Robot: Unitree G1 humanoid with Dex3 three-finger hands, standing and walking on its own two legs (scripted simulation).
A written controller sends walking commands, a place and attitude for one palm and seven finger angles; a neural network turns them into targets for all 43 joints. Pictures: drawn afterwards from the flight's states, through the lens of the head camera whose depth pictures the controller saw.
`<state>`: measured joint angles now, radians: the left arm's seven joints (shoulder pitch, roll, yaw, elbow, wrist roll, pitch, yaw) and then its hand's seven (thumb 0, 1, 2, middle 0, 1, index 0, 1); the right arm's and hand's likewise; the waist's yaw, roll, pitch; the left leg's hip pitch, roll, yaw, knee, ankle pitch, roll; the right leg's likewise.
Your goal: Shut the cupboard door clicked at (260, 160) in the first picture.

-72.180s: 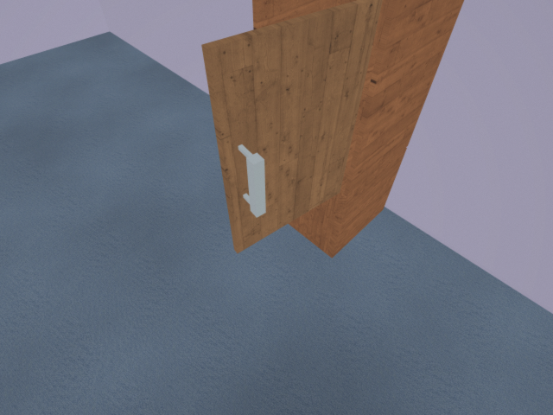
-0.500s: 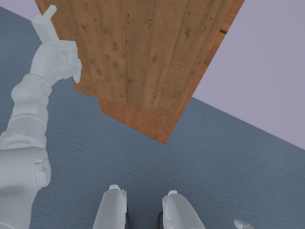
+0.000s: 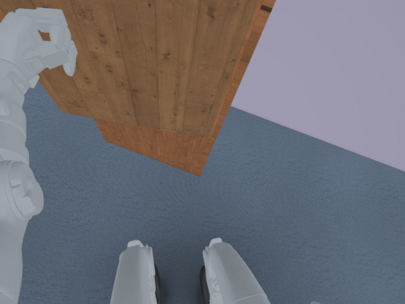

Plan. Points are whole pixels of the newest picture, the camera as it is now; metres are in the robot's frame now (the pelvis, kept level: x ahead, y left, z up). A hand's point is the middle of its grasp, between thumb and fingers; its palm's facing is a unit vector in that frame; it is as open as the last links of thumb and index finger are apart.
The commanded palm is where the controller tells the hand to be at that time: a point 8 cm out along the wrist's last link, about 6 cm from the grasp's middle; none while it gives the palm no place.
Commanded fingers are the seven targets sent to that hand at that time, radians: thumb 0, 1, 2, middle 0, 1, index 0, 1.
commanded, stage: push the door shut along its arc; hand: left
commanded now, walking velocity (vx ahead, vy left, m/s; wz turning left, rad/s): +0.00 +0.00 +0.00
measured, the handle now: (8, 36) +0.57 +0.27 +0.09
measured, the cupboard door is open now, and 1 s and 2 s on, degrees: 12 3 3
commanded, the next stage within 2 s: pull the fist back off the door in 0.36 s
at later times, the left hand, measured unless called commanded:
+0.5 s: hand (77, 40) +0.56 +0.16 +0.10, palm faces -0.34 -0.94 +0.00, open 3.4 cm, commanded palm +0.58 +0.15 +0.10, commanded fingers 0.00 0.90 0.90 -1.30 -1.50 -1.30 -1.50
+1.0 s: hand (89, 39) +0.55 +0.14 +0.11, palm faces +0.11 -0.99 -0.03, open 3.1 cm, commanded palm +0.50 +0.18 +0.10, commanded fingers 0.00 0.90 0.90 -1.30 -1.50 -1.30 -1.50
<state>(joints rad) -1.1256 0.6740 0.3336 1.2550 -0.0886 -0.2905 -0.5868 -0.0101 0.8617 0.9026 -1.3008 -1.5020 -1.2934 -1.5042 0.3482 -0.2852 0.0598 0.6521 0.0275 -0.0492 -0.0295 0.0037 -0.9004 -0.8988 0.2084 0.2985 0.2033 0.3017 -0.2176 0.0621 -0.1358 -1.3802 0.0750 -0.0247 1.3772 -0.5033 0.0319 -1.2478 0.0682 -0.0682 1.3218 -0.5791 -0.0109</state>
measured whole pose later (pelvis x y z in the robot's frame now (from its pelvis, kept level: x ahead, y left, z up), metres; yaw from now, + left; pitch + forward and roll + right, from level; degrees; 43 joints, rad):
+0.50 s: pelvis -0.01 +0.01 -0.01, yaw +0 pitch +31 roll -8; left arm -1.34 0.65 0.19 1.28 -0.07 -0.17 -0.53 0.03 0.96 1.00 -1.30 -1.50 -1.29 -1.50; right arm 0.31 -0.28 0.06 0.71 -0.01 -0.13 -0.04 0.00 -0.90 -0.90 0.21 0.30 0.20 0.30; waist -0.24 0.05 -0.13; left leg -1.48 0.06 -0.06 1.44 -0.50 0.04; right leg -1.32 0.06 -0.11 1.36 -0.58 -0.01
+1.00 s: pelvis +0.01 -0.01 +0.03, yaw +0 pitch +27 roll -4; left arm -0.97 0.43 0.41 1.18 0.00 -0.39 -0.02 0.02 0.89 0.90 -1.30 -1.50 -1.29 -1.50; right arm 0.48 -0.24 0.02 0.65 -0.05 -0.01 0.08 0.00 -0.90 -0.90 0.21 0.30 0.20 0.30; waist -0.22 0.09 -0.17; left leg -1.23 0.07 0.00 1.24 -0.48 0.02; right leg -1.12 0.07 -0.04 1.20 -0.55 -0.02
